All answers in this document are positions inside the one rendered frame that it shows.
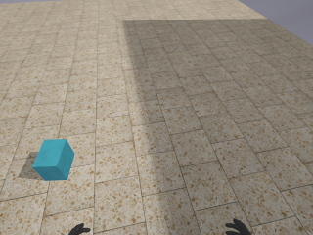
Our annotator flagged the carton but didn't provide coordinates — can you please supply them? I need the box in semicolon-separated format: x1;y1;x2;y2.
32;139;75;181

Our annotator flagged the robot left hand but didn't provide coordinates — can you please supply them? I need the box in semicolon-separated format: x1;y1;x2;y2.
68;223;91;235

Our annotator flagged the robot right hand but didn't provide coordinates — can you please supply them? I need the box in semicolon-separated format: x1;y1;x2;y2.
225;218;252;235

